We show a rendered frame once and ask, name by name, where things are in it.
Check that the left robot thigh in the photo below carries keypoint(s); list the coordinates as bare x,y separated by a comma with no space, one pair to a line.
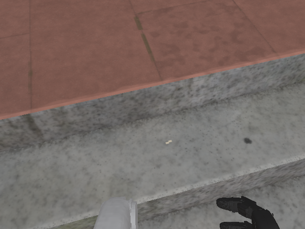
117,213

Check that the right robot hand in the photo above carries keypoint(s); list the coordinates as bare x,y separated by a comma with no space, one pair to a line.
261,218

